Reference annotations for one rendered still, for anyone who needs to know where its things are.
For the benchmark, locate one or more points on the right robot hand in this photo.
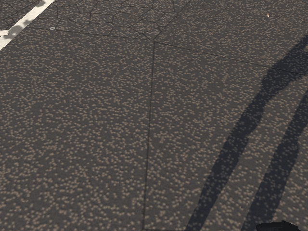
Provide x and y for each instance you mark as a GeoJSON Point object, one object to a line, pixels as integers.
{"type": "Point", "coordinates": [277, 226]}

